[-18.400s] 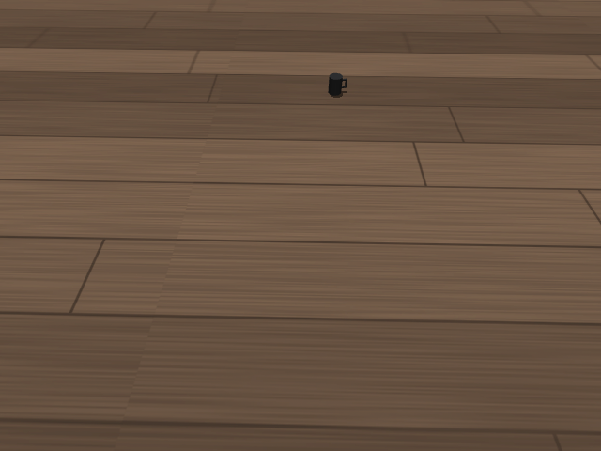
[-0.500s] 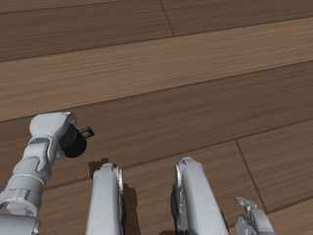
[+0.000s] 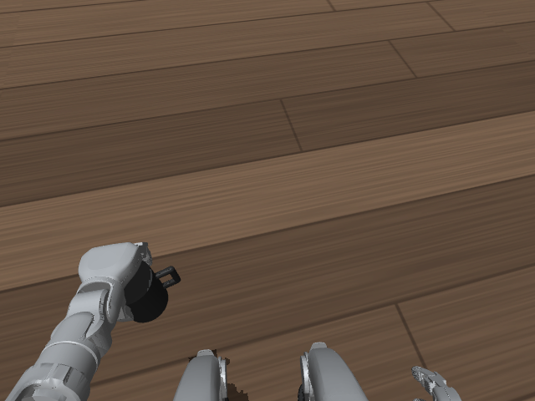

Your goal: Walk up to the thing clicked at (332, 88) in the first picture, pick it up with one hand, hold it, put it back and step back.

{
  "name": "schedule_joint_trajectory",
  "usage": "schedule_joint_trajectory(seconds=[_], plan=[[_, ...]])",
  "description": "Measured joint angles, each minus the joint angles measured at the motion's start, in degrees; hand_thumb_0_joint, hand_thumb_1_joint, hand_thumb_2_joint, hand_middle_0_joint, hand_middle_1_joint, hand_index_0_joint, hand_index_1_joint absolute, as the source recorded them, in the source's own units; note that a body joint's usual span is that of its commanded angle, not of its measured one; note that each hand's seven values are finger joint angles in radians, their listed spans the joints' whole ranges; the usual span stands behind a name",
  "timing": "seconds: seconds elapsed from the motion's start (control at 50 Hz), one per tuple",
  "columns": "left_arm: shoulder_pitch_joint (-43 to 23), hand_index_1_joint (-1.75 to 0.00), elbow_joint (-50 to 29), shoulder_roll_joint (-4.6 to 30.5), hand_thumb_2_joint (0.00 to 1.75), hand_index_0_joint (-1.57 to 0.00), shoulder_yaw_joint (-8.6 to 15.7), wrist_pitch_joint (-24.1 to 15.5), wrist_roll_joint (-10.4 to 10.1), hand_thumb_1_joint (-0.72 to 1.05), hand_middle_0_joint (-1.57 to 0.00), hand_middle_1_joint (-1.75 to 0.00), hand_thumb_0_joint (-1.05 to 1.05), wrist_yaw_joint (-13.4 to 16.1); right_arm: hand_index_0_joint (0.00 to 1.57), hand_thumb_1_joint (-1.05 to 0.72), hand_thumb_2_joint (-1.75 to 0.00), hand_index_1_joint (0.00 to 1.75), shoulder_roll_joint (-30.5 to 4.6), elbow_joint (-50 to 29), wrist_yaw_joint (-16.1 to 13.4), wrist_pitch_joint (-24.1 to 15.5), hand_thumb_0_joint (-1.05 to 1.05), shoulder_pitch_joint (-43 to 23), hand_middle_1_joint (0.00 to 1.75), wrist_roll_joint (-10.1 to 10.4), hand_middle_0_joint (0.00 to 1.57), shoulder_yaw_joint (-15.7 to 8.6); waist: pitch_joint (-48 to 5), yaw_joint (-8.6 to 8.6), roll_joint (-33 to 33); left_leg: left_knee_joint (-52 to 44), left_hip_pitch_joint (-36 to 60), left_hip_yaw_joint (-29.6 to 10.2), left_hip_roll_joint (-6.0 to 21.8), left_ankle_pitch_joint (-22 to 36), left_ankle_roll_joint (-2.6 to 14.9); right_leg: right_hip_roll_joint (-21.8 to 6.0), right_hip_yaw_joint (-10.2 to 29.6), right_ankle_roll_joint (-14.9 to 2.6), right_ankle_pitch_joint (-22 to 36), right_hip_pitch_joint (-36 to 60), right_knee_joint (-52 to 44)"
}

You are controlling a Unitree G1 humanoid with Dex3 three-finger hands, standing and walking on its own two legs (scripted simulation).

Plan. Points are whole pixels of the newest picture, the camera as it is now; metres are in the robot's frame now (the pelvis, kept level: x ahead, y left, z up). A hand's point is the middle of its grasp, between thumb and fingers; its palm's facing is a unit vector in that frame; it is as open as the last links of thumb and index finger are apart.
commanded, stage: lift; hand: left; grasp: from above
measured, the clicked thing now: (147, 287) +0.34 +0.21 -0.15
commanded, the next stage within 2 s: hold in 0.44 s
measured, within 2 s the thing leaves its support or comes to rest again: neither
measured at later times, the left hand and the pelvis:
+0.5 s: hand (112, 263) +0.33 +0.22 -0.01, palm faces -0.46 -0.07 -0.89, open 10.8 cm; pelvis +0.03 +0.00 +0.07, yaw +0 degrees
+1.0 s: hand (104, 246) +0.34 +0.22 +0.03, palm faces -0.46 -0.05 -0.88, open 10.8 cm; pelvis +0.04 +0.00 +0.10, yaw -1 degrees
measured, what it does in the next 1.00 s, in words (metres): rises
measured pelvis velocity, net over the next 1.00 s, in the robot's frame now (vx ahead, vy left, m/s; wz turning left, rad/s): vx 0.04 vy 0.00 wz -0.02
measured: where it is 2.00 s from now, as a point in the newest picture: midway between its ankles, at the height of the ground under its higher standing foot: outside the picture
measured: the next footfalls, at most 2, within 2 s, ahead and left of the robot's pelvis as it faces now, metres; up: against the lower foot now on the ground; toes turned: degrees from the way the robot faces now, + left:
none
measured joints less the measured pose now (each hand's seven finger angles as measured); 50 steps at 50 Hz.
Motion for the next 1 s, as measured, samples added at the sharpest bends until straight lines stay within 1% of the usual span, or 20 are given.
schedule_joint_trajectory(seconds=[0.14, 0.22, 0.26, 0.44, 0.62, 0.7, 0.86, 1.0], plan=[[0.18, -0.65, 1.99, -1.49, 0.65, -0.65, -0.38, -0.11, 0.52, -0.15, -0.85, -0.56, -0.02, 0.96, 0.21, -0.92, -0.91, 0.30, -0.43, 0.26, 0.33, 0.27, 0.00, 1.71, 0.30, -0.27, 0.20, -0.20, 1.57, -0.02, -0.35, -8.71, 9.22, 0.62, -0.01, 2.60, -0.08, 0.01, 0.18, -0.08, 2.63, 9.02, -8.58], [0.27, -0.65, 2.51, -1.86, 0.66, -0.65, -0.21, -0.24, 0.89, -0.16, -0.85, -0.56, -0.02, 1.24, 0.21, -0.92, -0.91, 0.30, -0.53, 0.15, 0.59, 0.59, 0.00, 2.25, 0.30, -0.31, 0.20, -0.31, 2.39, -0.02, -0.51, -13.06, 13.73, 1.08, -0.08, 4.02, -0.12, -0.05, 0.42, -0.11, 4.00, 13.30, -12.67], [0.22, -0.65, 2.76, -1.95, 0.67, -0.65, -0.29, -0.16, 0.76, -0.16, -0.85, -0.56, -0.02, 1.27, 0.21, -0.92, -0.91, 0.30, -0.55, 0.00, 0.73, 0.75, 0.00, 2.41, 0.30, -0.29, 0.20, -0.40, 2.82, 0.03, -0.46, -15.06, 15.78, 1.23, -0.13, 4.71, -0.12, -0.09, 0.49, -0.11, 4.66, 15.28, -14.58], [1.00, -0.65, 2.52, -2.34, 0.68, -0.65, -0.82, -0.61, -0.05, -0.17, -0.85, -0.57, -0.02, 0.41, 0.21, -0.92, -0.91, 0.30, -0.36, -0.34, 0.87, 0.96, 0.00, 2.36, 0.30, 0.07, 0.20, -0.77, 4.26, 0.64, -0.23, -23.17, 23.67, 2.00, -0.38, 7.56, -0.11, -0.27, 0.91, -0.10, 7.34, 22.72, -22.13], [1.78, -0.67, 1.71, -2.79, 0.71, -0.64, -1.43, -1.08, 0.49, -0.18, -0.84, -0.58, -0.03, 0.00, 0.21, -0.92, -0.91, 0.30, -0.46, -0.16, 0.81, 1.12, 0.01, 1.48, 0.30, 0.42, 0.20, -1.08, 4.93, 1.46, -0.37, -28.64, 29.62, 2.58, -0.62, 9.22, -0.13, -0.45, 1.26, -0.08, 8.83, 28.28, -27.07], [1.60, -0.67, 1.62, -2.68, 0.70, -0.63, -1.80, -1.02, 0.88, -0.18, -0.84, -0.58, -0.03, -0.68, 0.21, -0.92, -0.91, 0.30, -0.60, -0.01, 0.82, 1.15, 0.01, 1.01, 0.30, 0.55, 0.20, -1.24, 5.06, 1.76, -0.40, -30.57, 31.70, 2.78, -0.67, 9.81, -0.14, -0.47, 1.38, -0.08, 9.39, 30.23, -28.85], [1.76, -0.67, 0.50, -2.38, 0.67, -0.63, -1.99, -0.85, 0.33, -0.16, -0.83, -0.58, -0.02, -2.92, 0.21, -0.91, -0.91, 0.30, -0.90, -0.59, 0.98, 1.35, 0.01, 0.81, 0.30, 0.77, 0.20, -1.50, 5.52, 2.19, -0.23, -33.63, 35.29, 3.15, -0.68, 10.71, -0.16, -0.44, 1.63, -0.08, 10.30, 33.60, -31.73], [2.47, -0.67, -1.26, -2.14, 0.66, -0.62, -2.24, -0.98, 0.32, -0.14, -0.83, -0.58, -0.02, -4.70, 0.21, -0.91, -0.91, 0.30, -1.03, -1.18, 0.97, 1.83, 0.01, 0.84, 0.30, 0.93, 0.20, -1.42, 6.07, 2.52, -0.03, -35.80, 37.67, 3.42, -0.68, 11.51, -0.17, -0.40, 1.84, -0.11, 11.07, 35.78, -33.69]])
